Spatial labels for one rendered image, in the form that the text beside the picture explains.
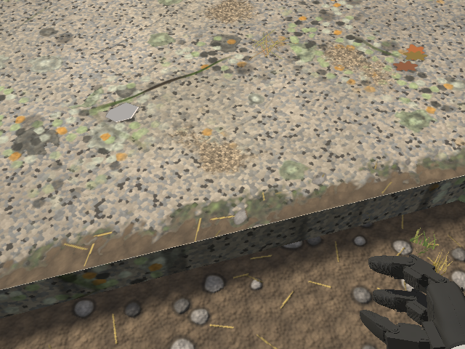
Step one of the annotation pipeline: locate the right robot hand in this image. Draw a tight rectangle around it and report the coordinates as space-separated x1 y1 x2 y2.
360 254 465 349

